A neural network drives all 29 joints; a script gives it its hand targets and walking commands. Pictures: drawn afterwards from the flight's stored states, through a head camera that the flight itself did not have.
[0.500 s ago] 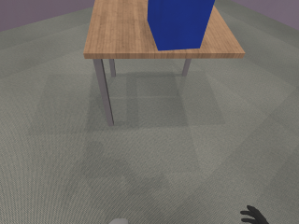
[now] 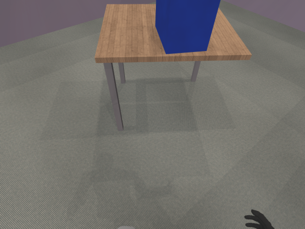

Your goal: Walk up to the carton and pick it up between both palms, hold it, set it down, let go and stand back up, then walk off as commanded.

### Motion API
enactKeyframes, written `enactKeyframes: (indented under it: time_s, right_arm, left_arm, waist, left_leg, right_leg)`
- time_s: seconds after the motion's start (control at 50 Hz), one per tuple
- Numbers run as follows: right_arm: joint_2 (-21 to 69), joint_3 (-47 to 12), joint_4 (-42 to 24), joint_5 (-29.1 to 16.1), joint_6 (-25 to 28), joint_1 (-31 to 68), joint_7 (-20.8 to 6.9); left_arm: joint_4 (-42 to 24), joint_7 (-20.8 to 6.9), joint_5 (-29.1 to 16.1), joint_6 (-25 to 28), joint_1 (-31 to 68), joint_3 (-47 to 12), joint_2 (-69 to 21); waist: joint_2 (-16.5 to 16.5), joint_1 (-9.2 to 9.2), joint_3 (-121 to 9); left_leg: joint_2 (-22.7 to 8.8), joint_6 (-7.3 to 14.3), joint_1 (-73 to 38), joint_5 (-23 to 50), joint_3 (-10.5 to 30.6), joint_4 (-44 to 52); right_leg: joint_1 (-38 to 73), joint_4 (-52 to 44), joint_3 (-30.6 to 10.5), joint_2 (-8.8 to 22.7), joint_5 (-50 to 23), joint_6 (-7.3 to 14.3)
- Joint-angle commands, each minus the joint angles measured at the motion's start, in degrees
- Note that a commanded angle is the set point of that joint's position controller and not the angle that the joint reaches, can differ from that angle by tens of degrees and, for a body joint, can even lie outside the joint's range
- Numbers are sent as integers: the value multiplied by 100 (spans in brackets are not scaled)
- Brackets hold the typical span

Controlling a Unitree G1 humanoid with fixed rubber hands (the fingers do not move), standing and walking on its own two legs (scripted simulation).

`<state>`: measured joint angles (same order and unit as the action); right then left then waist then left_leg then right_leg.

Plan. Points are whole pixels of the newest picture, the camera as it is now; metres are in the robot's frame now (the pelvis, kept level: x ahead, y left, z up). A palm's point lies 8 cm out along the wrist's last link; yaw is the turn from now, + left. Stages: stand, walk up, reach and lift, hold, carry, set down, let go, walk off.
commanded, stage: walk off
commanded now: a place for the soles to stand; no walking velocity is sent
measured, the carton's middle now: (182, 11) +1.08 -0.07 +0.07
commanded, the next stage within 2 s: stand in 0.36 s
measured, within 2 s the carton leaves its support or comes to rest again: neither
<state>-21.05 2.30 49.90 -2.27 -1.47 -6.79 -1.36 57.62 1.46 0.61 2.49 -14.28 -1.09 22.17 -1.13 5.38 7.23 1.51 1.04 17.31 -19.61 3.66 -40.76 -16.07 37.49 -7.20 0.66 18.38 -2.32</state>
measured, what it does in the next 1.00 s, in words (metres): stands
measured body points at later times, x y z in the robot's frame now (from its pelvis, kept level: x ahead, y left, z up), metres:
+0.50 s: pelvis +0.01 +0.00 +0.00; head +0.04 +0.00 +0.45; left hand +0.01 +0.31 -0.13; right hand +0.16 -0.30 -0.11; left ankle +0.03 +0.11 -0.72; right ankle +0.03 -0.18 -0.72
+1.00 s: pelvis +0.00 -0.01 +0.01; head +0.03 -0.01 +0.46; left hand +0.02 +0.30 -0.12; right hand +0.14 -0.31 -0.11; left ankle +0.03 +0.11 -0.72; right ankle +0.03 -0.18 -0.72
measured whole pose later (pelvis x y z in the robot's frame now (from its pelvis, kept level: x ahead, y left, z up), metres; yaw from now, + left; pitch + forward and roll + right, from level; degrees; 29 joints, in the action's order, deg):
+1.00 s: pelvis +0.00 -0.01 +0.01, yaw +0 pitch -2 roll +0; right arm -21.0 2.3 57.3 -2.3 -0.3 -5.7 -1.2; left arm 60.8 -0.5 0.6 2.1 -12.2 -1.1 22.2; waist -0.2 5.4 4.1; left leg 1.2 -0.2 16.0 -15.5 3.7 -33.0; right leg -16.1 32.3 -7.2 1.0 15.2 -2.5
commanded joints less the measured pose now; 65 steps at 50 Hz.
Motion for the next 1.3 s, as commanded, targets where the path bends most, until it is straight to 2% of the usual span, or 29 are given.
enactKeyframes:
  time_s: [0.0,0.02,0.04,0.06,0.08,0.12,0.16,0.26,0.28,0.3,0.32,0.34,0.36,0.38,0.44,0.46,0.6,0.64,0.72,0.82,0.88,0.92,0.98,1.02,1.04,1.08,1.22,1.26,1.28]
  right_arm:
    - [-1248,405,-271,269,174,534,20]
    - [-1233,402,-323,261,163,512,25]
    - [-1277,413,-300,262,168,516,28]
    - [-1260,419,-296,240,161,516,15]
    - [-1208,397,-310,241,152,576,31]
    - [-1192,396,-258,244,167,524,25]
    - [-1219,408,-285,262,164,410,47]
    - [-1273,387,-342,278,178,532,50]
    - [-1221,364,-263,260,174,524,64]
    - [-1286,381,-321,266,174,541,54]
    - [-1224,354,-326,270,167,561,59]
    - [-1254,367,-316,243,154,535,55]
    - [-1042,210,-123,306,250,387,80]
    - [-1028,184,-84,305,304,363,71]
    - [-1210,208,38,324,359,427,107]
    - [-1282,207,28,316,379,514,121]
    - [-1102,162,213,248,405,467,113]
    - [-1096,164,302,249,375,421,140]
    - [-1178,164,402,263,373,321,125]
    - [-1023,98,483,317,379,472,117]
    - [-1130,110,540,271,398,455,129]
    - [-1149,126,516,291,400,526,121]
    - [-1158,122,622,270,390,429,98]
    - [-1125,107,586,261,405,483,109]
    - [-1161,115,603,302,408,543,109]
    - [-1029,92,611,281,392,437,113]
    - [-1199,121,688,299,357,507,97]
    - [-1114,108,691,275,396,456,83]
    - [-1127,107,670,329,402,560,86]
  left_arm:
    - [-148,8,-95,95,206,432,1066]
    - [-123,12,-103,91,216,449,1088]
    - [-92,13,-99,106,204,447,1180]
    - [-134,20,-89,101,165,457,1195]
    - [-80,12,-108,107,232,423,1152]
    - [-119,22,-97,100,340,427,1184]
    - [-149,29,-93,97,322,431,1222]
    - [-140,48,-111,75,257,408,1144]
    - [-157,31,-103,82,257,381,1081]
    - [-176,40,-94,90,190,393,1155]
    - [-215,40,-97,79,295,430,1159]
    - [-162,51,-105,89,206,394,1157]
    - [-29,-45,-18,43,431,392,1231]
    - [-75,-92,-17,18,546,372,1187]
    - [-41,-138,-11,6,516,390,1166]
    - [-29,-140,-1,7,480,409,1219]
    - [1,-128,-55,44,663,305,1084]
    - [64,-129,-36,62,585,358,1208]
    - [146,-113,-31,43,624,342,1202]
    - [152,-119,7,-2,811,325,1213]
    - [153,-145,-9,4,714,284,1076]
    - [168,-159,5,14,752,296,1166]
    - [215,-162,-10,2,655,293,1150]
    - [195,-158,-4,11,755,297,1187]
    - [185,-151,11,10,768,293,1170]
    - [221,-154,16,19,802,296,1199]
    - [251,-174,17,-24,684,265,1049]
    - [240,-185,13,-1,767,273,1102]
    - [236,-192,3,-9,773,262,1073]
  waist:
    - [-228,-492,-376]
    - [-106,-510,-386]
    - [-5,-510,-431]
    - [-162,-513,-509]
    - [-81,-533,-482]
    - [-92,-562,-464]
    - [138,-578,-577]
    - [-154,-560,-644]
    - [-55,-503,-656]
    - [-151,-507,-749]
    - [21,-516,-764]
    - [-89,-514,-783]
    - [176,-500,-863]
    - [241,-490,-761]
    - [-162,-452,-964]
    - [-134,-452,-940]
    - [151,-553,-1354]
    - [208,-491,-1262]
    - [311,-558,-1219]
    - [86,-531,-979]
    - [325,-489,-1121]
    - [104,-475,-1118]
    - [234,-432,-1109]
    - [285,-534,-1189]
    - [205,-454,-1112]
    - [130,-542,-1158]
    - [123,-431,-954]
    - [116,-536,-1004]
    - [0,-446,-1061]
  left_leg:
    - [-749,498,300,-895,1183,1863]
    - [-707,441,322,-987,1131,1856]
    - [-615,417,283,-621,1004,1696]
    - [-617,410,297,-708,973,1652]
    - [-570,353,278,-716,904,1618]
    - [-517,354,103,-381,867,1522]
    - [-522,330,-82,185,831,1397]
    - [-702,461,-126,348,1016,1579]
    - [-700,441,-32,379,1004,1555]
    - [-674,431,-78,504,915,1481]
    - [-637,394,-92,620,923,1440]
    - [-620,402,-19,666,814,1352]
    - [-666,334,-315,311,983,1650]
    - [-660,294,-411,394,965,1688]
    - [-766,250,-611,627,978,1749]
    - [-805,241,-505,542,1000,1758]
    - [-602,149,-1044,1862,598,1477]
    - [-574,143,-963,1890,544,1429]
    - [-574,101,-914,1594,508,1493]
    - [-609,144,-789,1352,548,1730]
    - [-627,157,-769,1133,613,1759]
    - [-641,118,-796,1086,624,1865]
    - [-581,95,-773,1004,609,1823]
    - [-624,118,-867,992,638,1823]
    - [-602,143,-722,1046,599,1826]
    - [-616,143,-902,1160,582,1791]
    - [-621,121,-574,85,748,2142]
    - [-647,104,-724,267,732,2142]
    - [-663,97,-658,370,738,2110]
  right_leg:
    - [-28,-823,-136,314,567,498]
    - [30,-846,-157,335,624,513]
    - [45,-827,-228,383,376,542]
    - [131,-843,-243,424,394,530]
    - [104,-945,-311,445,423,524]
    - [-85,-945,-360,509,364,560]
    - [-80,-830,-294,500,-99,584]
    - [9,-529,-68,342,-414,484]
    - [170,-621,-49,345,-430,464]
    - [211,-589,-50,356,-629,498]
    - [247,-613,-117,349,-585,511]
    - [238,-706,-159,447,-521,511]
    - [203,-934,-190,386,-250,459]
    - [41,-1043,-264,412,-166,447]
    - [224,-986,-120,342,-406,390]
    - [358,-1007,-57,307,-589,377]
    - [474,-1158,-155,498,-1435,375]
    - [480,-1150,-137,520,-1514,398]
    - [453,-1299,-253,533,-1254,374]
    - [306,-1458,-232,533,-801,350]
    - [347,-1477,-221,499,-643,365]
    - [311,-1436,-197,476,-495,363]
    - [351,-1557,-271,508,-409,353]
    - [327,-1555,-224,505,-593,337]
    - [417,-1585,-270,532,-654,337]
    - [268,-1550,-310,579,-484,369]
    - [277,-1687,-242,458,57,340]
    - [242,-1686,-274,470,-78,347]
    - [360,-1645,-168,441,-100,326]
